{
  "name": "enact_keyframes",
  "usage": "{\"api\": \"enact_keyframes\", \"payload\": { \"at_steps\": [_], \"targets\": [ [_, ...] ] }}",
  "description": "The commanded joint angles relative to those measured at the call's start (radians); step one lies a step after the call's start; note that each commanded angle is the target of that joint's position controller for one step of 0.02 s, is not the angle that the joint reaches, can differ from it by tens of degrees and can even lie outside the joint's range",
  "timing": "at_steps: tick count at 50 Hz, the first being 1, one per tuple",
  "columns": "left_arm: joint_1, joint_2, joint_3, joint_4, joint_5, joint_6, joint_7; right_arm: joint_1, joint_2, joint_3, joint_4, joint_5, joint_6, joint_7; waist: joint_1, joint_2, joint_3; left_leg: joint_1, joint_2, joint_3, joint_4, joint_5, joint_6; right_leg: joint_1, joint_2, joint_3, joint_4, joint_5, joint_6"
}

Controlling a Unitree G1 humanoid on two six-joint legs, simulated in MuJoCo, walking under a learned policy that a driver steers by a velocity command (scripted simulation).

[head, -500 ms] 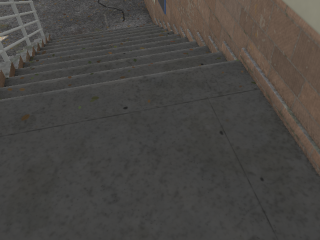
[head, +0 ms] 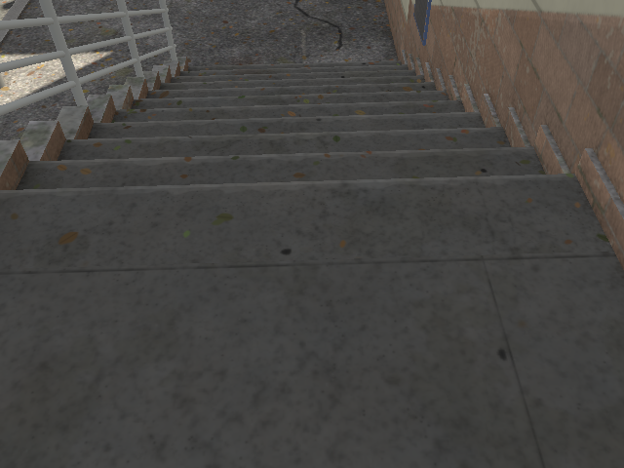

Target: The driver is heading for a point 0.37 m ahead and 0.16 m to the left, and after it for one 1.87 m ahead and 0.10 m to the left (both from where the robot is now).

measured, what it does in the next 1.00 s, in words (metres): walks ahead: left foot, then right foot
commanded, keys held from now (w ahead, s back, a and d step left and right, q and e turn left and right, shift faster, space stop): w+q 0.52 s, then w+e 0.48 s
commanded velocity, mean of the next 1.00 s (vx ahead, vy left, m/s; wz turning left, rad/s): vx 0.50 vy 0.00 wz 0.26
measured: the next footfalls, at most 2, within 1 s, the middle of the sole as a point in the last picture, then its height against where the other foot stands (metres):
left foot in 0.40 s outside the picture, level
right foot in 0.86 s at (293, 407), level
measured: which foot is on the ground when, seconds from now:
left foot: up 0.00-0.38, down 0.40-0.88, up 0.90-1.00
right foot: down 0.00-0.40, up 0.42-0.84, down 0.86-1.00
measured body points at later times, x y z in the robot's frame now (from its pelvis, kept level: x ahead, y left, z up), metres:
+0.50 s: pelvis +0.27 +0.05 +0.00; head +0.30 +0.06 +0.45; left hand +0.21 +0.32 -0.13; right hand +0.54 -0.10 -0.09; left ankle +0.30 +0.14 -0.72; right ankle +0.17 -0.12 -0.61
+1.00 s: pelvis +0.57 +0.08 +0.01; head +0.61 +0.08 +0.45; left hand +0.65 +0.37 -0.09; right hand +0.74 -0.15 -0.11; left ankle +0.42 +0.19 -0.63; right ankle +0.65 +0.03 -0.73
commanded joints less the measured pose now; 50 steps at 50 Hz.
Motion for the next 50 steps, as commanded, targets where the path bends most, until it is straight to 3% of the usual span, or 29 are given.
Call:
{"api": "enact_keyframes", "payload": {
  "at_steps": [1, 2, 3, 4, 5, 7, 9, 15, 18, 19, 20, 21, 22, 23, 24, 26, 29, 33, 36, 39, 41, 43, 44, 45, 46, 47, 48, 49, 50],
  "targets": [
    [0.018, -0.014, -0.013, 0.001, 0.018, -0.014, 0.006, -0.148, 0.003, -0.016, -0.200, -0.016, 0.043, -0.014, 0.001, -0.059, 0.146, -0.400, 0.138, -0.057, -0.133, 0.262, 0.038, 0.088, -0.362, 0.392, -0.334, -0.102, -0.096],
    [0.000, -0.012, -0.014, 0.008, 0.041, -0.015, 0.004, -0.127, 0.018, -0.021, -0.206, -0.017, 0.046, -0.007, -0.018, -0.111, 0.140, -0.334, 0.136, -0.043, -0.211, 0.311, 0.052, -0.004, -0.302, 0.270, -0.327, -0.054, -0.049],
    [-0.027, 0.017, -0.011, 0.007, 0.048, -0.021, 0.013, -0.141, 0.012, -0.024, -0.225, -0.042, 0.037, 0.000, -0.033, -0.117, 0.159, -0.217, 0.118, -0.015, -0.442, 0.428, 0.041, -0.134, -0.223, 0.123, -0.363, 0.066, -0.043],
    [-0.018, 0.045, -0.007, 0.005, 0.061, -0.024, 0.027, -0.172, -0.007, -0.034, -0.237, -0.059, 0.026, 0.008, -0.027, -0.123, 0.136, -0.113, 0.109, 0.013, -0.614, 0.535, 0.023, -0.171, -0.190, 0.065, -0.375, 0.151, -0.056],
    [0.013, 0.077, 0.000, 0.008, 0.063, -0.031, 0.041, -0.207, -0.019, -0.041, -0.246, -0.056, 0.012, 0.016, -0.012, -0.116, 0.101, -0.052, 0.112, 0.012, -0.774, 0.626, 0.012, -0.135, -0.186, 0.045, -0.380, 0.240, -0.069],
    [0.098, 0.130, 0.016, 0.031, 0.036, -0.038, 0.060, -0.288, -0.001, -0.033, -0.268, -0.042, 0.002, 0.038, 0.025, -0.105, 0.040, -0.033, 0.113, -0.006, -1.009, 0.735, 0.008, 0.030, -0.216, 0.052, -0.374, 0.328, -0.077],
    [0.165, 0.165, 0.037, 0.050, 0.011, -0.027, 0.069, -0.398, 0.014, -0.022, -0.306, -0.039, 0.006, 0.062, 0.073, -0.083, 0.051, -0.116, 0.105, 0.002, -1.141, 0.711, 0.021, 0.217, -0.274, 0.066, -0.365, 0.373, -0.076],
    [0.277, 0.168, 0.065, 0.059, 0.020, 0.007, 0.050, -0.640, -0.015, -0.025, -0.411, -0.025, -0.002, 0.118, 0.157, -0.058, 0.140, -0.198, 0.087, 0.104, -1.276, 0.446, 0.089, 0.467, -0.318, 0.014, -0.308, 0.456, -0.067],
    [0.249, 0.241, 0.089, 0.023, 0.013, 0.008, 0.046, -0.577, -0.065, -0.049, -0.409, -0.037, -0.002, 0.120, 0.091, -0.132, 0.059, 0.117, -0.024, 0.232, -1.325, 0.268, 0.134, 0.416, -0.284, -0.092, -0.101, 1.006, -0.054],
    [0.232, 0.257, 0.095, 0.011, 0.005, 0.006, 0.046, -0.436, -0.104, -0.072, -0.375, -0.038, -0.001, 0.115, 0.011, -0.140, -0.023, 0.340, -0.061, 0.240, -1.405, 0.319, 0.166, 0.356, -0.269, -0.118, 0.085, 1.110, -0.040],
    [0.191, 0.258, 0.095, -0.016, 0.001, -0.009, 0.046, -0.220, -0.193, -0.113, -0.319, -0.041, 0.002, 0.093, -0.097, -0.125, -0.120, 0.715, -0.012, 0.108, -1.464, 0.457, 0.228, 0.097, -0.234, -0.124, 0.352, 0.966, 0.006],
    [0.237, 0.121, 0.048, -0.089, 0.038, -0.050, 0.015, -0.148, -0.340, -0.138, -0.298, -0.041, -0.003, 0.076, -0.030, 0.148, -0.258, 1.177, 0.305, -0.470, -1.493, 0.469, 0.426, -0.414, -0.050, -0.065, 0.790, -0.136, 0.070],
    [0.129, 0.162, 0.053, -0.118, 0.009, -0.112, -0.010, -0.004, -0.300, -0.124, -0.286, -0.061, 0.006, 0.056, -0.103, 0.111, -0.410, 1.259, 0.402, -0.755, -1.672, 0.381, 0.481, -0.557, 0.014, 0.180, 0.919, -0.303, 0.055],
    [0.029, 0.202, 0.073, -0.151, -0.026, -0.130, -0.011, -0.040, -0.244, -0.109, -0.264, -0.076, 0.004, 0.048, -0.101, 0.080, -0.274, 1.188, 0.359, -0.597, -1.683, 0.460, 0.424, -0.658, -0.034, 0.214, 0.879, -0.212, 0.038],
    [0.004, 0.181, 0.067, -0.169, -0.012, -0.129, 0.005, -0.169, -0.194, -0.096, -0.279, -0.053, -0.004, 0.048, -0.027, 0.021, -0.167, 1.003, 0.300, -0.444, -1.681, 0.574, 0.369, -0.606, -0.072, 0.201, 0.765, -0.128, 0.040],
    [0.049, 0.179, 0.087, -0.166, 0.017, -0.094, 0.024, -0.332, -0.139, -0.080, -0.310, -0.046, -0.019, 0.055, 0.088, -0.033, -0.073, 0.672, 0.217, -0.279, -1.719, 0.697, 0.309, -0.414, -0.118, 0.187, 0.619, -0.059, 0.067],
    [0.054, 0.127, 0.080, -0.174, 0.025, -0.055, 0.019, -0.331, -0.121, -0.072, -0.279, -0.056, -0.037, 0.053, 0.129, -0.024, -0.041, 0.466, 0.195, -0.169, -1.771, 0.793, 0.300, -0.305, -0.120, 0.136, 0.484, 0.019, 0.092],
    [-0.122, 0.068, 0.048, -0.205, 0.025, -0.057, 0.011, -0.230, -0.157, -0.084, -0.211, -0.051, -0.046, 0.038, 0.049, 0.024, 0.001, 0.405, 0.139, -0.034, -1.772, 0.757, 0.230, -0.217, -0.082, 0.098, 0.122, 0.338, 0.057],
    [-0.198, 0.101, 0.050, -0.224, -0.002, -0.053, -0.010, -0.171, -0.180, -0.087, -0.179, -0.048, -0.055, 0.043, 0.009, 0.038, 0.011, 0.491, 0.198, -0.057, -1.773, 0.631, 0.217, -0.206, -0.058, 0.111, 0.007, 0.433, 0.020],
    [-0.259, 0.130, 0.056, -0.266, -0.001, -0.049, -0.030, -0.146, -0.198, -0.096, -0.157, -0.048, -0.057, 0.044, 0.001, 0.035, 0.041, 0.641, 0.265, -0.067, -1.731, 0.671, 0.191, -0.287, -0.045, 0.128, -0.026, 0.300, -0.028],
    [-0.224, 0.148, 0.064, -0.273, 0.002, -0.047, -0.038, -0.164, -0.211, -0.102, -0.155, -0.048, -0.050, 0.039, 0.034, 0.048, 0.024, 0.704, 0.270, -0.030, -1.652, 0.886, 0.160, -0.237, -0.009, 0.106, -0.040, 0.176, -0.066],
    [-0.019, 0.193, 0.093, -0.222, 0.014, -0.044, -0.037, -0.205, -0.205, -0.099, -0.169, -0.045, -0.043, 0.033, 0.138, 0.029, -0.097, 0.675, 0.206, 0.048, -1.403, 1.164, 0.117, 0.067, 0.061, 0.053, -0.080, 0.204, -0.115],
    [0.139, 0.259, 0.111, -0.200, 0.018, -0.040, -0.032, -0.204, -0.175, -0.085, -0.196, -0.065, -0.045, 0.027, 0.189, -0.073, -0.212, 0.478, 0.152, 0.096, -1.099, 0.911, 0.076, 0.357, -0.086, 0.273, -0.079, 0.310, -0.178],
    [0.181, 0.324, 0.122, -0.186, 0.004, -0.047, -0.041, -0.064, -0.086, -0.051, -0.209, -0.078, -0.066, 0.044, 0.119, -0.325, -0.329, 0.058, -0.036, 0.069, -0.745, 0.101, -0.002, 0.717, -0.303, 0.776, -0.185, 0.117, -0.372],
    [0.220, 0.243, 0.103, -0.187, -0.008, -0.038, -0.036, -0.108, -0.160, -0.062, -0.197, -0.063, -0.088, 0.057, 0.169, -0.251, -0.350, -0.076, -0.006, -0.057, -0.659, 0.023, 0.012, 0.770, -0.298, 0.901, -0.282, -0.129, -0.342],
    [0.140, 0.209, 0.093, -0.209, -0.002, -0.031, -0.026, -0.221, -0.192, -0.069, -0.232, -0.038, -0.099, 0.059, 0.179, -0.184, -0.197, -0.154, 0.036, -0.048, -0.660, 0.117, 0.019, 0.663, -0.272, 0.778, -0.302, -0.104, -0.293],
    [0.078, 0.201, 0.088, -0.231, 0.008, -0.027, -0.019, -0.285, -0.175, -0.062, -0.250, -0.049, -0.106, 0.051, 0.157, -0.060, -0.128, -0.124, 0.073, -0.034, -0.719, 0.186, 0.021, 0.526, -0.240, 0.684, -0.309, 0.014, -0.268],
    [0.039, 0.188, 0.084, -0.240, 0.010, -0.026, -0.017, -0.314, -0.169, -0.065, -0.262, -0.074, -0.107, 0.043, 0.126, -0.008, -0.081, -0.076, 0.096, -0.025, -0.795, 0.221, 0.012, 0.403, -0.214, 0.620, -0.321, 0.160, -0.263],
    [0.022, 0.176, 0.079, -0.249, 0.015, -0.028, -0.014, -0.308, -0.165, -0.071, -0.271, -0.084, -0.102, 0.038, 0.091, -0.021, -0.074, -0.008, 0.117, -0.027, -0.850, 0.237, 0.005, 0.328, -0.185, 0.570, -0.338, 0.247, -0.259]
  ]
}}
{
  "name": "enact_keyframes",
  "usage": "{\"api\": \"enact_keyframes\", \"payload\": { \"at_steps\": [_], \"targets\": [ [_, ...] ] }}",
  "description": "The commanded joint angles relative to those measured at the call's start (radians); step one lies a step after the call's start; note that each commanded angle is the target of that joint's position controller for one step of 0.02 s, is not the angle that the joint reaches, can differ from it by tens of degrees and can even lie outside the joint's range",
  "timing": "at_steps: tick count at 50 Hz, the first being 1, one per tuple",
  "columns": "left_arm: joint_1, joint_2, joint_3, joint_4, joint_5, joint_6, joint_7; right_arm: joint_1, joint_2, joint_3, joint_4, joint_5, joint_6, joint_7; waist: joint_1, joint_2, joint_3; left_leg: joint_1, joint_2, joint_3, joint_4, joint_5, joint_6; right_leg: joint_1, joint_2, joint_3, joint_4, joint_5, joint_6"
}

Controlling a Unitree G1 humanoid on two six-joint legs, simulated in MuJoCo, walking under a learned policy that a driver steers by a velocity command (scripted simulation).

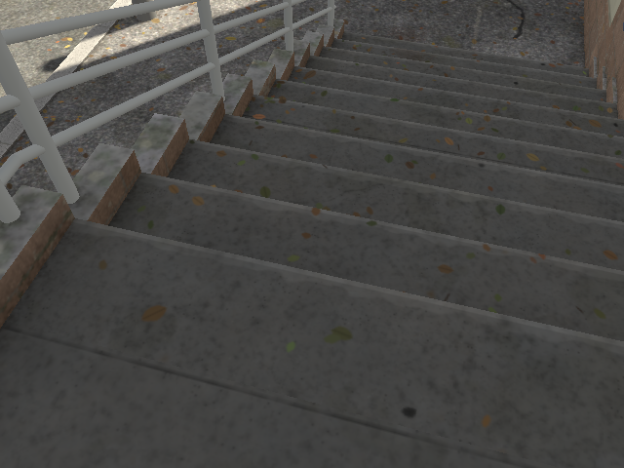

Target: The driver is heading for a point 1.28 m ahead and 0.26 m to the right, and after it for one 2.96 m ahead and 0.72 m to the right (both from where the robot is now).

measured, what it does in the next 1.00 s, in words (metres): walks ahead, turning right: left foot, then right foot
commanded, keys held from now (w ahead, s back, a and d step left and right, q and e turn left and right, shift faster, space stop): w+e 0.78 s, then w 0.14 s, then w+q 0.08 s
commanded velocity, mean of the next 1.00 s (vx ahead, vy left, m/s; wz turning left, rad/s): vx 0.50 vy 0.00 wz -0.50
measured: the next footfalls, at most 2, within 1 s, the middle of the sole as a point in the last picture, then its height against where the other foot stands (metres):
left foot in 0.40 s outside the picture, level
right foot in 0.90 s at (442, 403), level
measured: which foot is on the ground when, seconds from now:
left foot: up 0.00-0.38, down 0.40-0.92, up 0.94-1.00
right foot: down 0.00-0.42, up 0.44-0.88, down 0.90-1.00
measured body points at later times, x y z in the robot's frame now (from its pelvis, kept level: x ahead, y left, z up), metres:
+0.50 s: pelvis +0.29 +0.03 +0.01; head +0.31 +0.02 +0.46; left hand +0.39 +0.27 -0.13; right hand +0.39 -0.24 -0.09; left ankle +0.35 +0.13 -0.73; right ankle +0.14 -0.05 -0.65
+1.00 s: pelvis +0.53 -0.10 +0.00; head +0.55 -0.11 +0.45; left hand +0.79 +0.04 -0.12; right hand +0.40 -0.31 -0.15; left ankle +0.42 +0.10 -0.64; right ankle +0.55 -0.21 -0.73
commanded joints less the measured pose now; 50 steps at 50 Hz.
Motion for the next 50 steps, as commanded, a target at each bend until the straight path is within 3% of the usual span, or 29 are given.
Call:
{"api": "enact_keyframes", "payload": {
  "at_steps": [1, 5, 8, 11, 12, 13, 15, 17, 19, 20, 21, 22, 23, 24, 25, 26, 27, 29, 31, 33, 36, 41, 44, 45, 46, 47, 48, 49, 50],
  "targets": [
    [0.050, 0.115, 0.032, -0.069, 0.001, -0.006, 0.013, -0.068, -0.103, -0.029, -0.127, -0.018, -0.024, -0.014, 0.001, -0.021, -0.122, -0.264, 0.086, -0.051, -0.071, 0.064, -0.020, 0.335, -0.278, 0.420, -0.241, 0.169, -0.202],
    [0.085, 0.145, 0.043, -0.056, -0.010, -0.003, 0.031, -0.121, -0.067, -0.022, -0.141, -0.019, -0.003, -0.026, -0.003, -0.044, -0.076, -0.252, 0.076, -0.013, -0.285, 0.163, -0.067, 0.218, -0.232, 0.321, -0.255, 0.260, -0.185],
    [0.124, 0.156, 0.051, -0.043, -0.017, 0.010, 0.043, -0.227, -0.041, -0.012, -0.157, -0.013, -0.008, -0.016, 0.035, -0.077, -0.063, -0.167, 0.036, -0.003, -0.499, 0.363, -0.071, 0.160, -0.178, 0.275, -0.234, 0.243, -0.133],
    [0.173, 0.146, 0.051, -0.027, -0.023, 0.019, 0.044, -0.298, -0.052, -0.014, -0.172, 0.001, -0.015, -0.002, 0.066, -0.098, -0.064, -0.110, 0.001, -0.010, -0.609, 0.436, -0.063, 0.179, -0.176, 0.316, -0.203, 0.183, -0.111],
    [0.283, 0.108, 0.021, 0.032, 0.123, -0.026, -0.027, -0.215, 0.056, 0.052, -0.148, -0.100, 0.009, 0.042, 0.053, -0.122, -0.073, -0.133, 0.047, -0.013, -0.544, 0.408, -0.091, 0.245, -0.212, 0.366, -0.196, 0.130, -0.178],
    [0.293, 0.117, 0.039, 0.042, 0.103, -0.042, -0.056, -0.236, 0.011, 0.037, -0.150, -0.097, 0.024, 0.050, 0.061, -0.090, -0.020, -0.210, 0.071, -0.036, -0.561, 0.342, -0.090, 0.317, -0.249, 0.409, -0.182, 0.132, -0.188],
    [0.304, 0.140, 0.041, 0.053, 0.065, -0.050, -0.068, -0.324, -0.058, 0.027, -0.183, -0.068, 0.034, 0.038, 0.075, -0.070, -0.002, -0.246, 0.076, -0.024, -0.614, 0.277, -0.071, 0.407, -0.277, 0.456, -0.157, 0.164, -0.181],
    [0.282, 0.149, 0.039, 0.062, 0.064, -0.041, -0.058, -0.349, -0.068, 0.037, -0.190, -0.051, 0.022, 0.021, 0.067, -0.062, -0.004, -0.160, 0.050, 0.005, -0.678, 0.245, -0.037, 0.434, -0.290, 0.485, -0.139, 0.232, -0.163],
    [0.223, 0.161, 0.034, 0.065, 0.084, -0.037, -0.063, -0.234, -0.110, 0.020, -0.160, -0.021, -0.002, 0.009, -0.019, -0.045, -0.062, 0.225, 0.018, 0.054, -0.691, 0.371, 0.035, 0.262, -0.193, 0.430, -0.033, 0.436, -0.086],
    [0.186, 0.102, 0.012, 0.045, 0.086, -0.047, -0.068, -0.049, -0.150, 0.011, -0.121, -0.022, -0.020, 0.001, -0.104, 0.047, -0.211, 0.524, 0.117, -0.030, -0.654, 0.455, 0.151, 0.125, -0.082, 0.357, 0.194, 0.410, -0.014],
    [0.310, -0.001, -0.022, 0.022, 0.100, -0.070, -0.063, 0.202, -0.203, 0.007, -0.075, -0.033, -0.023, 0.001, -0.121, 0.298, -0.478, 1.021, 0.393, -0.442, -0.713, 0.568, 0.433, -0.209, 0.115, 0.218, 0.525, -0.132, 0.090],
    [0.214, 0.057, -0.008, 0.028, 0.075, -0.072, -0.071, 0.308, -0.152, 0.015, -0.022, -0.064, -0.021, 0.003, -0.174, 0.186, -0.334, 0.973, 0.469, -0.623, -0.853, 0.400, 0.402, -0.441, 0.070, 0.164, 0.734, -0.464, 0.091],
    [0.140, 0.066, -0.002, 0.030, 0.065, -0.063, -0.054, 0.224, -0.149, 0.008, -0.016, -0.055, -0.027, 0.006, -0.132, 0.088, -0.103, 0.744, 0.457, -0.502, -0.893, 0.269, 0.310, -0.499, -0.027, 0.138, 0.811, -0.374, 0.069],
    [0.150, 0.074, -0.004, 0.064, 0.068, -0.053, -0.028, 0.119, -0.075, 0.028, -0.030, -0.041, -0.022, 0.001, -0.082, 0.066, -0.029, 0.549, 0.417, -0.367, -0.940, 0.202, 0.256, -0.430, -0.110, 0.111, 0.790, -0.268, 0.051],
    [0.177, 0.063, -0.007, 0.086, 0.086, -0.043, -0.016, 0.067, 0.002, 0.055, -0.039, -0.033, -0.018, -0.003, -0.041, 0.086, -0.042, 0.450, 0.369, -0.272, -0.996, 0.241, 0.233, -0.336, -0.161, 0.116, 0.705, -0.184, 0.036],
    [0.147, 0.037, -0.018, 0.087, 0.105, -0.035, -0.020, 0.027, 0.039, 0.065, -0.047, -0.040, -0.018, -0.011, -0.024, 0.090, -0.020, 0.393, 0.347, -0.208, -1.034, 0.307, 0.221, -0.290, -0.184, 0.100, 0.661, -0.154, 0.039],
    [0.113, 0.010, -0.025, 0.077, 0.105, -0.026, -0.026, 0.013, 0.032, 0.062, -0.047, -0.046, -0.019, -0.021, -0.018, 0.087, -0.036, 0.394, 0.326, -0.148, -1.062, 0.339, 0.211, -0.266, -0.188, 0.080, 0.610, -0.156, 0.045],
    [0.035, -0.025, -0.040, 0.062, 0.084, -0.021, -0.048, 0.034, -0.029, 0.037, -0.023, -0.061, -0.032, -0.032, -0.032, 0.074, -0.018, 0.399, 0.295, -0.023, -1.099, 0.387, 0.206, -0.294, -0.197, 0.039, 0.501, -0.068, 0.059],
    [-0.017, -0.032, -0.049, 0.054, 0.073, -0.016, -0.070, 0.079, -0.067, 0.021, 0.005, -0.081, -0.042, -0.026, -0.045, 0.062, -0.004, 0.395, 0.280, 0.077, -1.108, 0.511, 0.214, -0.302, -0.196, -0.005, 0.381, 0.059, 0.066],
    [-0.060, -0.030, -0.054, 0.039, 0.072, -0.007, -0.082, 0.118, -0.072, 0.017, 0.036, -0.087, -0.044, -0.009, -0.044, 0.061, 0.013, 0.359, 0.273, 0.152, -1.108, 0.632, 0.212, -0.261, -0.184, -0.032, 0.289, 0.159, 0.055],
    [-0.101, 0.004, -0.047, 0.020, 0.069, 0.006, -0.080, 0.132, -0.082, 0.020, 0.073, -0.089, -0.050, 0.013, -0.022, 0.082, 0.034, 0.353, 0.281, 0.220, -1.084, 0.729, 0.190, -0.210, -0.171, -0.021, 0.216, 0.246, 0.026],
    [-0.197, 0.043, -0.031, 0.001, 0.070, 0.012, -0.059, 0.235, -0.124, 0.012, 0.151, -0.080, -0.030, 0.021, -0.028, 0.078, 0.062, 0.534, 0.303, 0.260, -1.008, 0.883, 0.158, -0.190, -0.121, -0.052, 0.099, 0.144, 0.001],
    [-0.148, 0.101, -0.001, 0.009, 0.052, -0.002, -0.036, 0.240, -0.195, -0.010, 0.173, -0.076, -0.011, 0.030, 0.036, 0.090, 0.021, 0.529, 0.293, 0.297, -0.829, 1.182, 0.130, 0.035, -0.026, -0.126, 0.030, 0.105, -0.044],
    [-0.049, 0.153, 0.021, 0.038, 0.042, -0.014, -0.020, 0.250, -0.198, -0.009, 0.177, -0.087, -0.012, 0.035, 0.063, 0.091, -0.048, 0.429, 0.257, 0.310, -0.688, 1.188, 0.098, 0.247, -0.005, -0.116, 0.065, 0.160, -0.083],
    [0.149, 0.173, 0.033, 0.101, 0.045, -0.017, -0.001, 0.362, -0.102, 0.022, 0.183, -0.115, -0.013, 0.041, 0.062, -0.019, -0.257, 0.116, 0.206, 0.303, -0.416, 0.937, 0.016, 0.732, -0.107, 0.047, 0.205, 0.371, -0.213],
    [0.418, 0.187, 0.031, 0.171, 0.058, -0.007, 0.015, 0.385, -0.010, 0.070, 0.165, -0.125, -0.018, 0.081, 0.153, -0.174, -0.450, -0.163, 0.050, 0.220, -0.144, 0.012, -0.044, 1.061, -0.402, 0.529, -0.013, 0.296, -0.397],
    [0.544, 0.168, 0.037, 0.227, 0.078, -0.013, 0.021, 0.128, -0.068, 0.042, 0.122, -0.066, -0.009, 0.103, 0.257, -0.046, -0.314, -0.330, 0.008, 0.050, 0.034, -0.196, -0.007, 1.001, -0.423, 0.617, -0.170, 0.065, -0.308],
    [0.304, 0.293, 0.073, 0.213, 0.023, 0.022, 0.043, 0.068, -0.120, 0.002, 0.066, 0.079, 0.002, 0.024, 0.115, -0.127, -0.091, -0.345, 0.050, 0.071, 0.192, -0.135, -0.002, 0.713, -0.450, 0.461, -0.118, 0.511, -0.265],
    [0.218, 0.202, 0.045, 0.166, 0.006, 0.023, 0.040, 0.088, -0.115, 0.010, 0.076, 0.060, 0.006, -0.002, 0.075, -0.009, -0.085, -0.228, 0.085, 0.006, 0.125, -0.058, 0.019, 0.525, -0.423, 0.328, -0.120, 0.648, -0.210]
  ]
}}
Over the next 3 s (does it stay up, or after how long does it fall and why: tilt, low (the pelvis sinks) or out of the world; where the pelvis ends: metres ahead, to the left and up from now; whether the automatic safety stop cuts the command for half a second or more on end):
stays up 1.44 -0.14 -0.31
